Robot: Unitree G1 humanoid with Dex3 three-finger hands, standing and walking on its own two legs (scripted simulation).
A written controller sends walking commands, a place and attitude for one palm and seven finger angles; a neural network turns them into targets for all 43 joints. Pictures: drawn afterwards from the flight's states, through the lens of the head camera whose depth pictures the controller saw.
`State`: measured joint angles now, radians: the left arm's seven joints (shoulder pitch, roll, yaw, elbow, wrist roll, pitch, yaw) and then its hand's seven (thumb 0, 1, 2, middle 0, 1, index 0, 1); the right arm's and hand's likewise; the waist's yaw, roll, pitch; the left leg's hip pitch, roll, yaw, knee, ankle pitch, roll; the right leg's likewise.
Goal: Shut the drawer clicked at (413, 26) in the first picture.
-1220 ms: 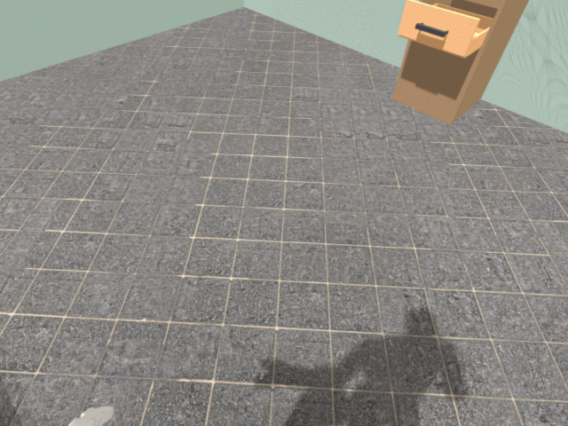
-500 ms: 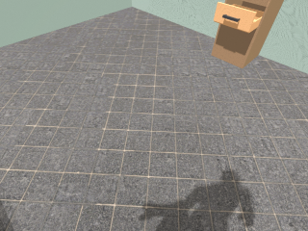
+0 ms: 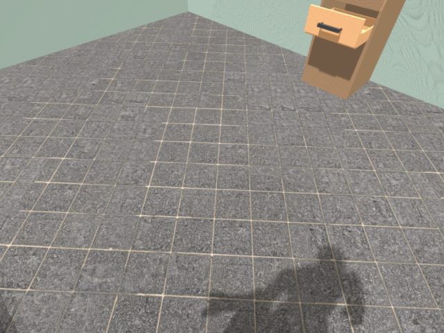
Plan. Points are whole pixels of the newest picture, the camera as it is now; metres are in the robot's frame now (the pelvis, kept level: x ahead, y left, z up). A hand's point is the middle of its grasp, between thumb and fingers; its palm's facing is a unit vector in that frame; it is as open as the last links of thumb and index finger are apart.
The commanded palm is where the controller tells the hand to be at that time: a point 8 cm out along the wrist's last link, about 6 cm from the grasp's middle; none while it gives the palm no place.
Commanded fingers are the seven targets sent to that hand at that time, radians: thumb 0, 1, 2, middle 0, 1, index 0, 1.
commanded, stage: look at it before walking up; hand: left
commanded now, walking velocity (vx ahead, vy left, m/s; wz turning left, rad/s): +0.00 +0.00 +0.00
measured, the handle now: (329, 27) +1.99 -0.62 -0.20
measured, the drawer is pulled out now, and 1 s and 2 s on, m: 0.21 0.21 0.21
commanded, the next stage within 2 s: walk to a spot facing it in 0.32 s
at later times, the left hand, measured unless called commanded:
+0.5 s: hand out of the picture +0.08 +0.25 -0.16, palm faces -0.02 -0.94 -0.34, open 7.4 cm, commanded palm none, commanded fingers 0.00 0.90 0.90 -0.20 -0.30 -0.20 -0.30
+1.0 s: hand out of the picture +0.12 +0.20 -0.21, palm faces -0.08 -0.99 -0.13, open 7.4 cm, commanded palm none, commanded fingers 0.00 0.90 0.90 -0.20 -0.30 -0.20 -0.30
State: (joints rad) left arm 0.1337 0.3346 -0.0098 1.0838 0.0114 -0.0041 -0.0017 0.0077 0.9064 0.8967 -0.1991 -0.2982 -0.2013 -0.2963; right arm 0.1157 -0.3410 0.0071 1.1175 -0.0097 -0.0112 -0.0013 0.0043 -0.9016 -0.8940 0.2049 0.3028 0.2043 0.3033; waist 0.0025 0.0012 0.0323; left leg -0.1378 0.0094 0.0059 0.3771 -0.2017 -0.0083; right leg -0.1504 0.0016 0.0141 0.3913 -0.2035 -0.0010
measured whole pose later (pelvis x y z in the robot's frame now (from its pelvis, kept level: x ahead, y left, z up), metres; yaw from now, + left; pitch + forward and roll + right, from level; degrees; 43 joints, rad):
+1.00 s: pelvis +0.15 +0.03 -0.02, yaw -7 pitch -1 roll -2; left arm 0.37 0.17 0.05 1.14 0.02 0.02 -0.01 0.01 0.91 0.90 -0.20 -0.30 -0.20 -0.30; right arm 0.38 -0.15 -0.01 1.10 -0.03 -0.10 -0.04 0.00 -0.91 -0.89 0.20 0.30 0.20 0.30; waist -0.02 -0.02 0.04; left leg -0.01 0.05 0.16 0.55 -0.52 0.02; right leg -0.47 0.01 -0.02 1.22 -0.43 -0.05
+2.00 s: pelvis +0.60 +0.01 +0.00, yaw -19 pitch +0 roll +0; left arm 0.21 0.19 0.08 1.04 0.03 0.00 -0.02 0.01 0.91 0.90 -0.19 -0.30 -0.19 -0.29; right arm 0.39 -0.13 -0.04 1.13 -0.02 -0.08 -0.02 -0.01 -0.93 -0.89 0.20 0.30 0.20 0.30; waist 0.00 -0.03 0.04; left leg -0.04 0.05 0.27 0.33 -0.28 0.02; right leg -0.58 -0.12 -0.07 0.97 -0.18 0.01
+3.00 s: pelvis +1.01 -0.14 -0.01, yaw -24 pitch -1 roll +1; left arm 0.17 0.17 0.07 1.03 0.03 0.00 -0.02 0.01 0.91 0.90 -0.19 -0.30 -0.19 -0.30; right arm 0.39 -0.14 -0.04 1.13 -0.03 -0.06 -0.01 0.00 -0.92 -0.89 0.20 0.30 0.20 0.30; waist -0.03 0.00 0.05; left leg -0.02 0.05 0.26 0.35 -0.31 -0.01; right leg -0.50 -0.13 -0.11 0.72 -0.21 0.01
